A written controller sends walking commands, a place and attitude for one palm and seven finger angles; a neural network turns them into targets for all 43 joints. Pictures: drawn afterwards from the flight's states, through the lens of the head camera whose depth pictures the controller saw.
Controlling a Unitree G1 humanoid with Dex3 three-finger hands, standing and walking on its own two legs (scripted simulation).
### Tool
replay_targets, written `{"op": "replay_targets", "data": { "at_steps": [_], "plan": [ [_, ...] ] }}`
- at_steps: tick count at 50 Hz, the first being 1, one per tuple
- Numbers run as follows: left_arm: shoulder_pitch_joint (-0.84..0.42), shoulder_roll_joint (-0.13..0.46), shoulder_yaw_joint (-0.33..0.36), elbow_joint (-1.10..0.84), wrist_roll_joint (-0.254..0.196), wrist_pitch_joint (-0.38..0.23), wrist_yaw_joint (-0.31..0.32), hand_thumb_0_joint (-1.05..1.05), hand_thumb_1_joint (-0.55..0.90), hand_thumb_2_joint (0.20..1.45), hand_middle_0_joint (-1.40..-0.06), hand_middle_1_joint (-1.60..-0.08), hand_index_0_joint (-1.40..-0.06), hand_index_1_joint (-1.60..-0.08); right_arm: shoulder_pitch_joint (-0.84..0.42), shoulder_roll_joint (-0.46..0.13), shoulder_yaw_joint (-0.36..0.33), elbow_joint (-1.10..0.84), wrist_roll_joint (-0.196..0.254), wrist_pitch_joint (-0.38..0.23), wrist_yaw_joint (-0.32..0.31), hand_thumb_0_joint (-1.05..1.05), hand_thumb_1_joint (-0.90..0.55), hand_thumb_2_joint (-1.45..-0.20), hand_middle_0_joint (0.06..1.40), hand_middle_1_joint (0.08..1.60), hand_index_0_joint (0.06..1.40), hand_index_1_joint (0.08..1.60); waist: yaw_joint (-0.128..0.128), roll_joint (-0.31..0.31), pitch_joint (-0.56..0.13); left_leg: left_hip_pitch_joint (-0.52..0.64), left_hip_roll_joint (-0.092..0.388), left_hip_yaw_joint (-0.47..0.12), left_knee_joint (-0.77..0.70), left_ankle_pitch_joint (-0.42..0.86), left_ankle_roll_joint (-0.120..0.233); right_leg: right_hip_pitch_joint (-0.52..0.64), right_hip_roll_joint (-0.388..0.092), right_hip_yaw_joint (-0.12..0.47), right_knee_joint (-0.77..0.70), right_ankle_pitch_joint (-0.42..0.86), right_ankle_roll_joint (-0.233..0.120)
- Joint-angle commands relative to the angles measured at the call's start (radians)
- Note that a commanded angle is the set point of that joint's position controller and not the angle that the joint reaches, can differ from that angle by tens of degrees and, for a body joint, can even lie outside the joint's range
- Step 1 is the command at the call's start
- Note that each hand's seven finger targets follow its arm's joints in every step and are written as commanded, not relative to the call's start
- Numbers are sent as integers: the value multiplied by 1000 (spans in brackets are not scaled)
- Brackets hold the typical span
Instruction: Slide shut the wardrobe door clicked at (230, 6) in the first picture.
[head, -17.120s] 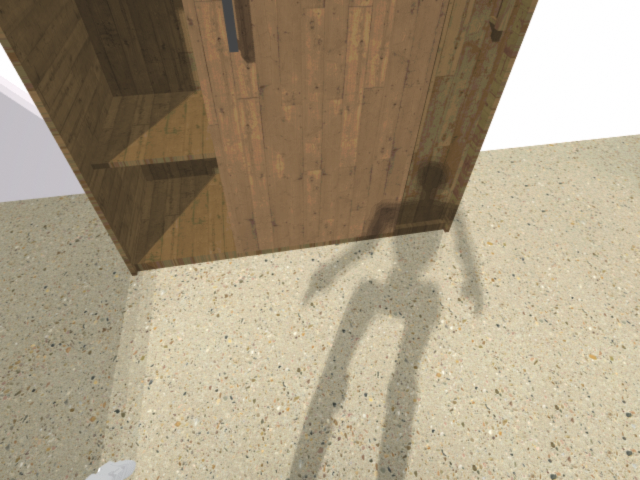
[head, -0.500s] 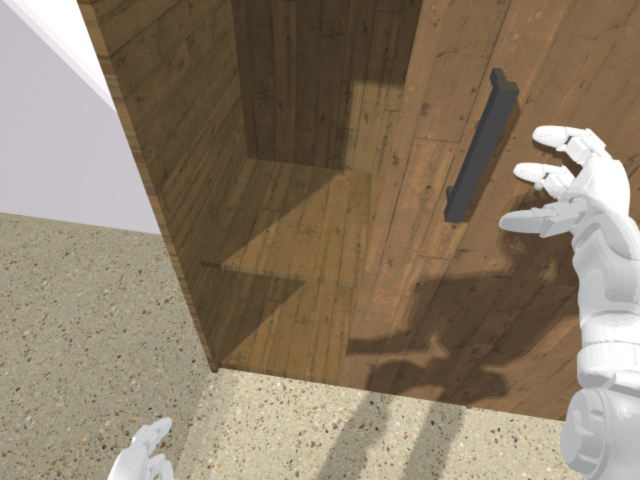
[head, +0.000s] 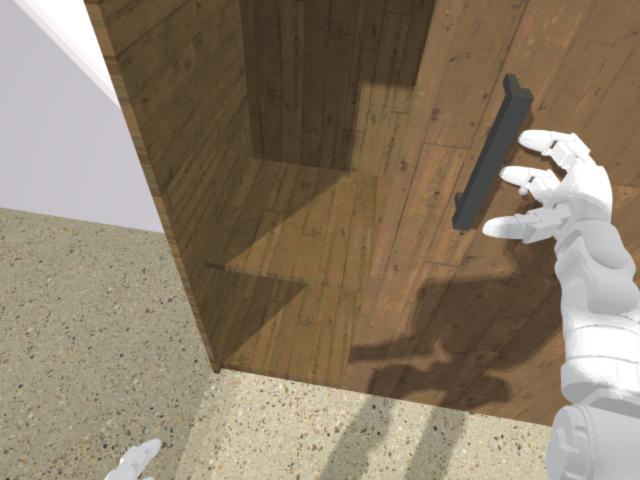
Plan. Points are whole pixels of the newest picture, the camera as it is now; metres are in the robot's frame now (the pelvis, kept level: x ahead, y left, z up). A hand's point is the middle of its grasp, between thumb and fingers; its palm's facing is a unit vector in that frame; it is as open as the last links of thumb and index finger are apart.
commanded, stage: feel for the door with the fingertips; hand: right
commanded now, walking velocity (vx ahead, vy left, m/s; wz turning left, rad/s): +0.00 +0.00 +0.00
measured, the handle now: (483, 158) +0.48 -0.15 +0.19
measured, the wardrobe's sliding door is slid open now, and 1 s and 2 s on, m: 0.40 0.40 0.40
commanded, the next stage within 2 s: slide the fingers in behind the handle in 0.54 s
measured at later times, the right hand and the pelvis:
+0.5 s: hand (521, 181) +0.43 -0.19 +0.19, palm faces +0.11 +0.99 +0.01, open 14.0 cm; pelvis +0.00 +0.01 +0.00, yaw -1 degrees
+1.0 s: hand (518, 184) +0.43 -0.18 +0.19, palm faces +0.10 +0.99 +0.00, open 14.0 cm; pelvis -0.01 +0.00 +0.00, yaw +0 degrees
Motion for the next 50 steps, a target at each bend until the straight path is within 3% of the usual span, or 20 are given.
{"op": "replay_targets", "data": {
  "at_steps": [1,4,8,9,11,15,18,19,22,24,27,28,29,31,33,36,39,43,45,50],
  "plan": [
    [-66,123,38,-131,0,-48,7,0,900,900,-200,-300,-200,-300,-482,-218,-37,-240,0,-43,-29,0,500,-300,300,1200,300,1200,-10,19,-269,-34,-35,20,-49,400,15,248,31,22,-17,292,-53],
    [-71,122,33,-130,7,-35,12,0,900,900,-200,-300,-200,-300,-484,-266,-73,-251,-12,-41,-48,0,500,-300,300,1200,300,1200,-19,35,-289,5,-30,15,-46,429,14,234,34,16,-14,310,-54],
    [-78,116,28,-129,3,-28,15,0,900,900,-200,-300,-200,-300,-520,-215,-28,-197,-11,-36,-42,0,500,-300,300,1200,300,1200,2,50,-253,-23,-28,12,-50,418,9,228,34,12,-18,277,-54],
    [-74,119,29,-126,4,-25,16,0,900,900,-200,-300,-200,-300,-514,-241,-49,-185,-12,-41,-42,0,500,-300,300,1200,300,1200,-3,76,-257,-5,-27,8,-55,426,9,217,35,8,-13,275,-58],
    [-77,116,27,-129,1,-23,19,0,900,900,-200,-300,-200,-300,-545,-220,-22,-174,-14,-42,-30,0,500,-300,300,1200,300,1200,6,30,-257,-19,-25,5,-54,429,9,227,40,6,-13,273,-57],
    [-62,122,29,-119,1,-22,22,0,900,900,-200,-300,-200,-300,-577,-232,-25,-129,-6,-58,-16,0,500,-300,300,1200,300,1200,15,58,-268,-18,-25,3,-55,437,8,224,40,10,-7,271,-59],
    [-53,122,31,-115,0,-25,20,0,900,900,-200,-300,-200,-300,-612,-218,-6,-111,-6,-72,-7,0,500,-300,300,1200,300,1200,20,30,-281,-30,-25,4,-50,429,11,233,42,15,-4,272,-57],
    [-46,125,32,-110,2,-24,19,0,900,900,-200,-300,-200,-300,-592,-247,-33,-92,-5,-78,-8,0,500,-300,300,1200,300,1200,12,56,-282,-15,-25,4,-53,431,11,219,41,15,0,272,-59],
    [-36,127,35,-103,0,-23,19,0,900,900,-200,-300,-200,-300,-648,-238,-13,-64,-11,-89,-8,0,500,-300,300,1200,300,1200,28,36,-276,-47,-26,4,-55,397,9,220,42,16,-3,246,-58],
    [-21,134,37,-96,4,-22,19,0,900,900,-200,-300,-200,-300,-617,-292,-62,-13,-13,-96,-8,0,500,-300,300,1200,300,1200,13,60,-271,-29,-26,0,-57,398,10,192,42,14,0,244,-60],
    [-7,134,38,-99,4,-23,16,0,900,900,-200,-300,-200,-300,-664,-316,-61,-21,-25,-123,-1,0,500,-300,300,1200,300,1200,17,16,-298,-27,-26,-1,-45,404,12,200,43,15,-3,252,-57],
    [-6,132,39,-103,5,-27,14,0,900,900,-200,-300,-200,-300,-672,-301,-52,-41,-26,-132,3,0,500,-300,300,1200,300,1200,19,-15,-318,-30,-27,-3,-45,410,13,221,43,13,1,263,-57],
    [2,134,40,-97,5,-25,13,0,900,900,-200,-300,-200,-300,-649,-308,-61,-18,-25,-135,2,0,500,-300,300,1200,300,1200,18,25,-306,-25,-29,2,-46,404,14,205,40,19,4,262,-58],
    [8,139,43,-96,5,-29,12,0,900,900,-200,-300,-200,-300,-658,-313,-72,-7,-15,-142,4,0,500,-300,300,1200,300,1200,20,43,-300,-31,-33,3,-48,397,11,202,39,18,-2,250,-58],
    [7,136,42,-95,2,-32,12,0,900,900,-200,-300,-200,-300,-696,-289,-44,-22,-18,-148,8,0,500,-300,300,1200,300,1200,28,-31,-293,-63,-33,4,-49,368,15,226,37,20,-4,245,-53],
    [15,140,48,-97,7,-38,6,0,900,900,-200,-300,-200,-300,-646,-296,-67,-49,-17,-152,-1,0,500,-300,300,1200,300,1200,15,2,-328,-47,-39,9,-45,382,16,242,34,25,-3,269,-53],
    [1,133,46,-105,5,-42,0,0,900,900,-200,-300,-200,-300,-607,-234,-23,-88,-11,-151,-2,0,500,-300,300,1200,300,1200,12,3,-309,-39,-39,14,-47,383,19,243,31,25,-6,277,-52],
    [-8,136,44,-106,2,-39,2,0,900,900,-200,-300,-200,-300,-574,-253,-48,-54,-13,-115,-17,0,500,-300,300,1200,300,1200,8,28,-246,-73,-39,14,-60,308,13,200,30,20,-24,197,-53],
    [-13,138,42,-111,5,-38,2,0,900,900,-200,-300,-200,-300,-578,-282,-68,-72,-22,-114,-28,0,500,-300,300,1200,300,1200,0,32,-257,-57,-37,12,-58,304,15,193,30,23,-27,194,-54],
    [-31,126,41,-120,2,-39,3,0,900,900,-200,-300,-200,-300,-582,-208,-15,-126,-15,-109,-35,0,500,-300,300,1200,300,1200,12,23,-263,-61,-39,12,-58,327,14,226,28,20,-19,218,-53]
  ]
}}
